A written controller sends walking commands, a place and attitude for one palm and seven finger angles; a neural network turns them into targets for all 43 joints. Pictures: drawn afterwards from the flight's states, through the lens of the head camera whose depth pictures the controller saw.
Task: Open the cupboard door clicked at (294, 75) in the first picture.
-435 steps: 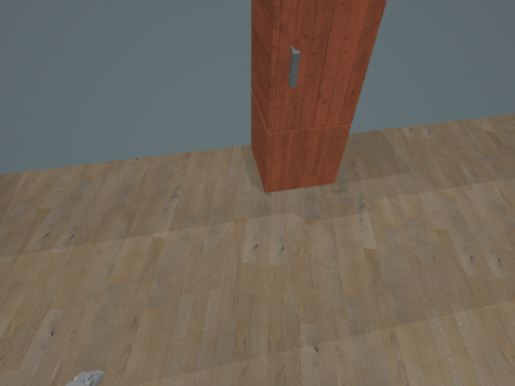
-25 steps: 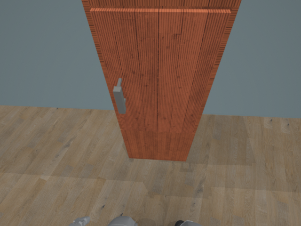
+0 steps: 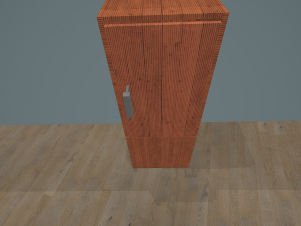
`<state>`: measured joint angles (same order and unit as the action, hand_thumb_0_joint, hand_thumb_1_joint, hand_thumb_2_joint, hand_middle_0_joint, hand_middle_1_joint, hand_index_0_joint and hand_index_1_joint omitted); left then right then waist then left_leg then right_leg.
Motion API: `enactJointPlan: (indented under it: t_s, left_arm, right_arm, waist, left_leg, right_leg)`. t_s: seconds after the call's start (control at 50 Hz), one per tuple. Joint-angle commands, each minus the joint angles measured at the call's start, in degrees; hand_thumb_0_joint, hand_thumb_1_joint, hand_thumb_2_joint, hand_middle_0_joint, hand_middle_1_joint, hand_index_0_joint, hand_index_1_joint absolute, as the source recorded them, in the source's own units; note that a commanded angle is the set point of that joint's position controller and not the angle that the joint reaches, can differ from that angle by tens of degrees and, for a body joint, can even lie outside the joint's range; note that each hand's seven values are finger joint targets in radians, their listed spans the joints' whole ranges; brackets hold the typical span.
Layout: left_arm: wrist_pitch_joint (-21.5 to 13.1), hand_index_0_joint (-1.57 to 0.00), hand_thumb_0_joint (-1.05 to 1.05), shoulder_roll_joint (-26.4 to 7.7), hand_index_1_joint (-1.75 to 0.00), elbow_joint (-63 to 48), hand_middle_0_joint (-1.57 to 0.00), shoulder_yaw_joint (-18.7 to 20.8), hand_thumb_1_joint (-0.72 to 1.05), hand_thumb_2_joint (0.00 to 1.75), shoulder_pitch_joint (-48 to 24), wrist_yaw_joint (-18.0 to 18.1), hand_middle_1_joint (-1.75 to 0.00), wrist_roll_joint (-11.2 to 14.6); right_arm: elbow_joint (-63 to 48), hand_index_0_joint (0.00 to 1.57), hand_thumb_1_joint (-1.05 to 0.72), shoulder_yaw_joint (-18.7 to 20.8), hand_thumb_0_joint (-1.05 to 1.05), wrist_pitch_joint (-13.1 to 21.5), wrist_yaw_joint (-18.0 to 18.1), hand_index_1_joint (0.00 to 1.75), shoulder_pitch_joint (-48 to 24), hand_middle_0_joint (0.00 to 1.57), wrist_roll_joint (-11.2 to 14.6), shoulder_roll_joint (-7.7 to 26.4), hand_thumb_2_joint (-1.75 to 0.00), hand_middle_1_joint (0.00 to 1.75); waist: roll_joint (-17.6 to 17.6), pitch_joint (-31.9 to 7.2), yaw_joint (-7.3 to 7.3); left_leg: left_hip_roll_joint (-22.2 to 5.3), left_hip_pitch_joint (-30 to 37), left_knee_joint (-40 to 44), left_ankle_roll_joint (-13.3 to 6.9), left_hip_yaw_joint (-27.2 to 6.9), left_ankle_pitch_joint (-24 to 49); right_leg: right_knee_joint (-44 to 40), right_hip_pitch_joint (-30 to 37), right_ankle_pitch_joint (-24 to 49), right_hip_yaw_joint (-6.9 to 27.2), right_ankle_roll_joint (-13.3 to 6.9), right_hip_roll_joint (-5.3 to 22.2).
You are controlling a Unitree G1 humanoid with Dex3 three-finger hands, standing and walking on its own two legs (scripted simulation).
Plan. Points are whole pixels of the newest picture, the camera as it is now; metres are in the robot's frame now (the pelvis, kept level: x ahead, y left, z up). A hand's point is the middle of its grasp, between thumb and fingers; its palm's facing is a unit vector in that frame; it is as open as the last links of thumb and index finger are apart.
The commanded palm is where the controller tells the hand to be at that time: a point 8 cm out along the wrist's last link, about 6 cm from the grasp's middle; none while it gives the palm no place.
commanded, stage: come to a stop and stand still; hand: left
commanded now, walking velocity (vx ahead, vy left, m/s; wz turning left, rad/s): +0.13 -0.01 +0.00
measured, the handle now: (128, 101) +0.59 +0.12 -0.04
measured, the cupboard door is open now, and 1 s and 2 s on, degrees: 0 0 0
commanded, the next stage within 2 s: look again from close up in 0.96 s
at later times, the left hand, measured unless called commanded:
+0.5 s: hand out of the picture +0.06 +0.17 -0.17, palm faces +0.06 -0.98 -0.19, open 7.3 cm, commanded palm none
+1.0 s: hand out of the picture +0.06 +0.15 -0.17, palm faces +0.03 -0.98 -0.20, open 7.3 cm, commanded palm none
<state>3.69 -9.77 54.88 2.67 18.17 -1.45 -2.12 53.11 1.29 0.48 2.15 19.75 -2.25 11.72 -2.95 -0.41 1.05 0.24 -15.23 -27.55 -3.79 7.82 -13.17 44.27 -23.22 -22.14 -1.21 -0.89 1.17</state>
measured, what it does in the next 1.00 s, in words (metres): steps on the spot: right foot, then left foot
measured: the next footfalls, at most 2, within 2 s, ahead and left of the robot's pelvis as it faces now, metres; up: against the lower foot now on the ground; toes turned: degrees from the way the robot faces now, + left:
right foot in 0.08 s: +0.05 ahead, -0.13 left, +0.00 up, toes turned -1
left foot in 0.36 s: +0.10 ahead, +0.09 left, +0.00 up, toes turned +2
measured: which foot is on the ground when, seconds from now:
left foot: down 0.00-0.08, up 0.10-0.34, down 0.36-1.00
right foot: up 0.00-0.06, down 0.08-1.00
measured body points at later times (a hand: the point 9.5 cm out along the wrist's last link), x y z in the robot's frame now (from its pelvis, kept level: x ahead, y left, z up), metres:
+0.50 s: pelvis +0.04 -0.01 +0.00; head +0.05 -0.01 +0.45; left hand +0.05 +0.22 -0.15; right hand +0.06 -0.24 -0.15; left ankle +0.06 +0.09 -0.74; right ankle +0.01 -0.13 -0.74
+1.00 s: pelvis +0.05 -0.02 +0.01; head +0.06 -0.03 +0.46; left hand +0.05 +0.20 -0.15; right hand +0.08 -0.25 -0.16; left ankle +0.06 +0.09 -0.74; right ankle +0.01 -0.13 -0.74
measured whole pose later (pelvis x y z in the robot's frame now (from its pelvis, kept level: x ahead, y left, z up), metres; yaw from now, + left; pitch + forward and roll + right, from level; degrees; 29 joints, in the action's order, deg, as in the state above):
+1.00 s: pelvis +0.05 -0.02 +0.01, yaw +0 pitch -1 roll +1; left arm -0.6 -8.3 63.2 -0.6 16.5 1.8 -0.7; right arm 63.6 -0.6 1.3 2.0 14.5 -0.3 9.9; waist -0.3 0.9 -0.3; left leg 0.6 -10.7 -23.3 -1.0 3.3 -11.9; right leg 24.5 -6.5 -17.3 -1.6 -0.6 0.7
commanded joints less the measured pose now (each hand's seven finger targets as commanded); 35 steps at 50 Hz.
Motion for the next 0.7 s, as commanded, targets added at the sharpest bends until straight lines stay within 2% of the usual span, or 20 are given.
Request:
enactJointPlan:
  t_s: [0.0, 0.02, 0.04, 0.06, 0.08, 0.1, 0.12, 0.14, 0.16, 0.2, 0.24, 0.28, 0.3, 0.32, 0.34, 0.36, 0.4, 0.52, 0.6, 0.68]
  left_arm:
    - [-2.69, -0.2, 0.0, -2.73, -0.3, -3.45, -0.2, 0.32, 0.9, 0.9, 1.52, -0.03, -0.3, 0.11]
    - [-3.06, -0.2, 0.0, -3.51, -0.3, -2.43, -0.2, 0.42, 0.9, 0.9, 4.31, 0.28, -0.3, 0.03]
    - [-3.52, -0.2, 0.0, -5.36, -0.3, -1.62, -0.2, 0.67, 0.9, 0.9, 6.38, 0.88, -0.3, -0.18]
    - [-3.96, -0.2, 0.0, -8.64, -0.3, -0.92, -0.2, 1.01, 0.9, 0.9, 8.04, 1.67, -0.3, 0.07]
    - [-4.29, -0.2, 0.0, -9.57, -0.3, -1.39, -0.2, 1.34, 0.9, 0.9, 7.59, 2.3, -0.3, 0.57]
    - [-5.1, -0.2, 0.0, -8.71, -0.3, -1.48, -0.2, 1.18, 0.9, 0.9, 5.03, 2.72, -0.3, 0.59]
    - [-5.58, -0.2, 0.0, -8.26, -0.3, -1.66, -0.2, 1.09, 0.9, 0.9, 3.0, 2.88, -0.3, 0.66]
    - [-5.85, -0.2, 0.0, -7.99, -0.3, -1.87, -0.2, 1.07, 0.9, 0.9, 0.65, 3.0, -0.3, 0.7]
    - [-6.03, -0.2, 0.0, -7.26, -0.3, -1.88, -0.2, 1.02, 0.9, 0.9, -0.6, 2.9, -0.3, 0.67]
    - [-6.25, -0.2, 0.0, -7.3, -0.3, -1.87, -0.2, 0.93, 0.9, 0.9, -1.68, 2.86, -0.3, 0.34]
    - [-5.92, -0.2, 0.0, -7.79, -0.3, -1.13, -0.2, 0.92, 0.9, 0.9, -1.54, 2.57, -0.3, 0.37]
    - [-5.43, -0.2, 0.0, -7.47, -0.3, -0.45, -0.2, 0.7, 0.9, 0.9, -1.89, 2.43, -0.3, 0.72]
    - [-5.19, -0.2, 0.0, -6.21, -0.3, 0.15, -0.2, 0.31, 0.9, 0.9, -1.21, 2.45, -0.3, 1.05]
    - [-4.99, -0.2, 0.0, -4.81, -0.3, 0.57, -0.2, -0.12, 0.9, 0.9, 0.73, 2.27, -0.3, 1.38]
    - [-4.88, -0.2, 0.0, -3.32, -0.3, 0.88, -0.2, -0.4, 0.9, 0.9, 2.23, 2.19, -0.3, 1.7]
    - [-4.85, -0.2, 0.0, -2.52, -0.3, 1.2, -0.2, -0.68, 0.9, 0.9, 2.6, 2.25, -0.3, 1.53]
    - [-4.39, -0.2, 0.0, -2.64, -0.3, 2.78, -0.2, -1.06, 0.9, 0.9, 2.22, 2.41, -0.3, 1.06]
    - [-5.37, -0.2, 0.0, -3.83, -0.3, 4.45, -0.2, -1.77, 0.9, 0.9, 1.76, 2.7, -0.3, 1.34]
    - [-5.29, -0.2, 0.0, -4.22, -0.3, 4.8, -0.2, -1.88, 0.9, 0.9, 1.03, 2.93, -0.3, 1.35]
    - [-5.08, -0.2, 0.0, -4.5, -0.3, 5.47, -0.2, -1.88, 0.9, 0.9, 1.11, 3.01, -0.3, 1.21]
  right_arm:
    - [-2.35, 0.2, -0.9, 2.81, 0.0, 0.48, 0.18, 0.3, 0.98, 0.2, 0.04, 10.4, -0.9, 0.3]
    - [-2.09, 0.2, -0.9, 2.41, 0.0, 0.35, -0.14, 0.3, 0.2, 0.2, 0.25, 8.97, -0.9, 0.3]
    - [-2.35, 0.2, -0.9, 1.69, 0.0, 0.42, -0.44, 0.3, -0.31, 0.2, 0.54, 6.4, -0.9, 0.3]
    - [-3.37, 0.2, -0.9, 0.69, 0.0, 0.57, -0.82, 0.3, -1.78, 0.2, 0.87, 3.43, -0.9, 0.3]
    - [-4.08, 0.2, -0.9, 0.86, 0.0, 0.27, -1.26, 0.3, -4.1, 0.2, 0.52, 4.0, -0.9, 0.3]
    - [-3.03, 0.2, -0.9, 1.13, 0.0, 0.2, -1.7, 0.3, -3.77, 0.2, 0.57, 4.16, -0.9, 0.3]
    - [-1.98, 0.2, -0.9, 1.34, 0.0, 0.02, -2.02, 0.3, -2.48, 0.2, 0.56, 4.05, -0.9, 0.3]
    - [-0.81, 0.2, -0.9, 1.48, 0.0, -0.24, -2.26, 0.3, -0.31, 0.2, 0.53, 3.94, -0.9, 0.3]
    - [-0.16, 0.2, -0.9, 1.42, 0.0, -0.37, -2.35, 0.3, 0.69, 0.2, 0.58, 3.42, -0.9, 0.3]
    - [0.16, 0.2, -0.9, 0.94, 0.0, -0.17, -2.47, 0.3, 1.39, 0.2, 1.09, 2.22, -0.9, 0.3]
    - [0.61, 0.2, -0.9, 0.4, 0.0, 0.31, -2.03, 0.3, 1.69, 0.2, 1.32, 1.07, -0.9, 0.3]
    - [2.27, 0.2, -0.9, -0.09, 0.0, 1.04, -1.64, 0.3, 4.07, 0.2, 1.42, 0.42, -0.9, 0.3]
    - [2.74, 0.2, -0.9, -0.23, 0.0, 1.56, -1.39, 0.3, 4.87, 0.2, 1.42, 1.72, -0.9, 0.3]
    - [2.74, 0.2, -0.9, -0.08, 0.0, 2.24, -1.01, 0.3, 4.7, 0.2, 1.14, 3.93, -0.9, 0.3]
    - [2.06, 0.2, -0.9, 0.18, 0.0, 2.31, -0.55, 0.3, 3.08, 0.2, 0.92, 6.07, -0.9, 0.3]
    - [1.57, 0.2, -0.9, 0.36, 0.0, 1.86, -0.24, 0.3, 1.21, 0.2, 0.83, 6.82, -0.9, 0.3]
    - [2.4, 0.2, -0.9, -0.11, 0.0, 1.88, -0.26, 0.3, -1.14, 0.2, 1.04, 5.35, -0.9, 0.3]
    - [4.57, 0.2, -0.9, -0.55, 0.0, 2.36, 0.0, 0.3, -0.84, 0.2, 1.54, 4.15, -0.9, 0.3]
    - [5.66, 0.2, -0.9, -0.64, 0.0, 2.25, 0.02, 0.3, -1.7, 0.2, 1.61, 4.28, -0.9, 0.3]
    - [6.45, 0.2, -0.9, -0.8, 0.0, 2.13, 0.04, 0.3, -2.7, 0.2, 1.66, 4.12, -0.9, 0.3]
  waist:
    - [-0.47, -0.82, -0.76]
    - [3.15, -0.51, -2.04]
    - [10.16, 0.68, -3.14]
    - [19.16, 2.59, -3.79]
    - [12.8, 3.48, -4.05]
    - [8.86, 4.12, -2.55]
    - [7.44, 4.36, -1.09]
    - [7.09, 4.3, 0.37]
    - [7.07, 4.83, 0.88]
    - [8.07, 5.74, 1.15]
    - [10.12, 5.03, 0.14]
    - [9.14, 4.19, 0.65]
    - [3.85, 2.8, 0.49]
    - [-3.27, 1.25, -0.7]
    - [-6.68, 0.41, -2.07]
    - [-3.54, 2.17, -2.76]
    - [-5.28, 4.95, -2.86]
    - [4.94, -0.8, -1.35]
    - [3.5, -1.36, -1.02]
    - [3.58, 0.53, -1.22]
  left_leg:
    - [-14.73, -3.19, 10.69, -4.52, -17.43, -17.01]
    - [-11.52, -8.03, 7.49, -2.48, -14.11, -19.29]
    - [-6.27, -15.82, -1.09, -0.17, -9.17, -19.62]
    - [-0.03, -22.29, -12.15, 2.11, -2.1, -17.56]
    - [-0.76, -21.03, -20.84, 1.96, -4.86, -18.92]
    - [-1.79, -21.54, -26.44, 1.66, -6.65, -16.28]
    - [-2.2, -20.61, -28.98, 1.79, -7.44, -13.46]
    - [-2.74, -18.62, -29.75, 2.04, -7.53, -10.5]
    - [-2.86, -16.47, -28.37, 2.5, -6.98, -8.32]
    - [-2.65, -11.44, -19.17, 3.16, -5.85, -7.71]
    - [-1.44, -4.67, -8.82, 3.77, -4.81, -6.32]
    - [-0.15, 3.94, 2.07, 4.23, -4.54, 0.34]
    - [-1.56, 7.49, 5.2, 4.07, -7.18, 4.16]
    - [-6.69, 7.07, 7.09, 2.25, -13.02, 8.72]
    - [-11.75, 4.04, 9.54, -0.5, -17.29, 9.52]
    - [-12.55, -0.77, 9.93, -1.78, -17.59, 5.71]
    - [-9.71, -4.01, 11.88, -0.81, -16.77, 2.38]
    - [-7.05, 5.77, 5.63, 0.87, -11.47, 18.38]
    - [-6.94, 7.35, 5.61, 1.2, -10.87, 19.55]
    - [-6.69, 6.73, 6.0, 1.23, -10.89, 18.37]
  right_leg:
    - [-14.03, 8.26, 1.94, -1.99, -1.23, -1.77]
    - [-19.48, 14.45, 1.92, 0.3, -1.91, -1.09]
    - [-24.17, 19.68, -5.71, 10.57, -4.77, 4.69]
    - [-31.64, 20.29, -14.52, 24.52, -9.57, 14.03]
    - [-35.75, 15.92, -15.0, 27.72, -12.59, 18.84]
    - [-36.14, 13.72, -14.78, 26.64, -13.14, 17.45]
    - [-35.42, 11.9, -11.23, 24.67, -12.35, 15.97]
    - [-34.49, 10.43, -7.4, 20.53, -11.82, 14.75]
    - [-34.34, 8.76, -4.23, 16.82, -11.04, 13.41]
    - [-33.7, 7.21, 1.47, 12.2, -10.1, 12.21]
    - [-31.58, 6.66, 3.64, 10.21, -9.07, 11.15]
    - [-26.67, 4.49, 3.56, 7.53, -6.17, 8.31]
    - [-22.51, 3.37, 5.31, 6.68, -4.66, 6.4]
    - [-18.33, 3.94, 6.09, 4.34, -2.8, 2.92]
    - [-16.57, 6.98, 4.63, 1.22, -1.56, 1.35]
    - [-17.35, 9.98, 4.17, 0.67, -1.27, 0.66]
    - [-17.53, 11.53, 6.15, 1.41, -1.38, 1.41]
    - [-21.0, 12.51, 18.29, 4.15, -1.1, 4.38]
    - [-21.2, 12.75, 19.0, 4.23, -0.89, 4.53]
    - [-21.84, 12.77, 18.52, 4.04, -0.86, 4.63]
